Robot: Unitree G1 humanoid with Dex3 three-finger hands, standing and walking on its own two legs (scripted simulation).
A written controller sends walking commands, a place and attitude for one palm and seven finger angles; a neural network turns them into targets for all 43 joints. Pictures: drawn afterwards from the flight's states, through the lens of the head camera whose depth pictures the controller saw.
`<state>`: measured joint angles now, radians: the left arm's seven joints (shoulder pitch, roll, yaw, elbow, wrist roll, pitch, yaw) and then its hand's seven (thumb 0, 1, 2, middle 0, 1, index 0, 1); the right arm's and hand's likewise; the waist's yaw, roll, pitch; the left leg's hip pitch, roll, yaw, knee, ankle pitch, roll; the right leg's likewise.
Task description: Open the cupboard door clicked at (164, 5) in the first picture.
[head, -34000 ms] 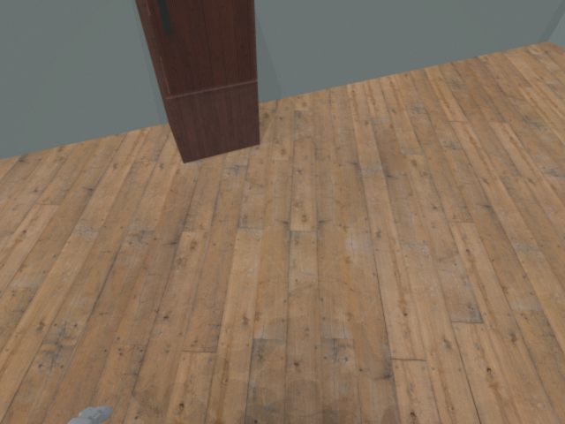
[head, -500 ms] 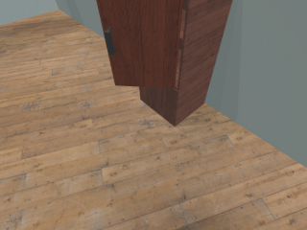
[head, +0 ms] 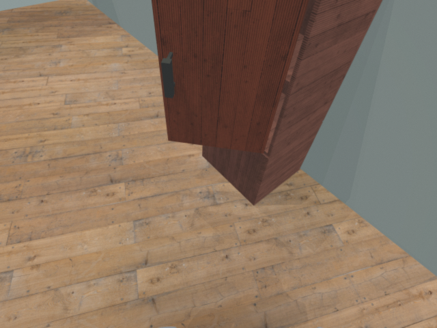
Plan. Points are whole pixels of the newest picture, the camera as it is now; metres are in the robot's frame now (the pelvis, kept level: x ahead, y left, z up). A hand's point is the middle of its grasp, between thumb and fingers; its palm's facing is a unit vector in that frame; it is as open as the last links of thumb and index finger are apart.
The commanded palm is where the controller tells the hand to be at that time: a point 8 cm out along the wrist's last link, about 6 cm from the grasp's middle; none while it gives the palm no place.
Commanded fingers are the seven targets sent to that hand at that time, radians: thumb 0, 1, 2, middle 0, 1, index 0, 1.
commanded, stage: take the last steps up to it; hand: left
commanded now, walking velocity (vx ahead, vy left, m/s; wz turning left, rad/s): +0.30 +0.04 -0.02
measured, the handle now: (170, 74) +0.80 +0.23 +0.00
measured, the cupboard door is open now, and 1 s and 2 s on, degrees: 42 42 42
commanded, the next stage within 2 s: come to a stop and stand still in 0.36 s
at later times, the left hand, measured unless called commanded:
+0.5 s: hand (145, 272) +0.25 +0.18 -0.15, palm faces +0.06 -0.98 -0.19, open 7.3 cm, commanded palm none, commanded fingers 0.00 0.90 0.90 -0.20 -0.30 -0.20 -0.30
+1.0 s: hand (142, 259) +0.28 +0.20 -0.16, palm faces +0.04 -0.96 -0.27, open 7.4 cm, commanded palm none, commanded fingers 0.00 0.90 0.90 -0.20 -0.30 -0.20 -0.30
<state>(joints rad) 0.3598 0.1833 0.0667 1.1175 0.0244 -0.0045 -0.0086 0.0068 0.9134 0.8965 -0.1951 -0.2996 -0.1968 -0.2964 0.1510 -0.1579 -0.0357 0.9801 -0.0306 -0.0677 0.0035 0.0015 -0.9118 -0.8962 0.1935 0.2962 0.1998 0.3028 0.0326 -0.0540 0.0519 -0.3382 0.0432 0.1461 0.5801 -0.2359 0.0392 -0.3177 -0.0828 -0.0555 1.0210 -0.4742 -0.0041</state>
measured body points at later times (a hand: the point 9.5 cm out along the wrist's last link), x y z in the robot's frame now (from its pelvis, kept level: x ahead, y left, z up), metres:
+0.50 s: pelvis +0.18 +0.00 +0.01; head +0.20 +0.00 +0.46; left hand +0.24 +0.23 -0.14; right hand +0.17 -0.23 -0.14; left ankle +0.19 +0.12 -0.69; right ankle +0.18 -0.11 -0.73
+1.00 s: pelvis +0.22 -0.01 +0.00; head +0.24 -0.02 +0.45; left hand +0.27 +0.25 -0.14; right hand +0.29 -0.26 -0.15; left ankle +0.22 +0.12 -0.70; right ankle +0.21 -0.12 -0.73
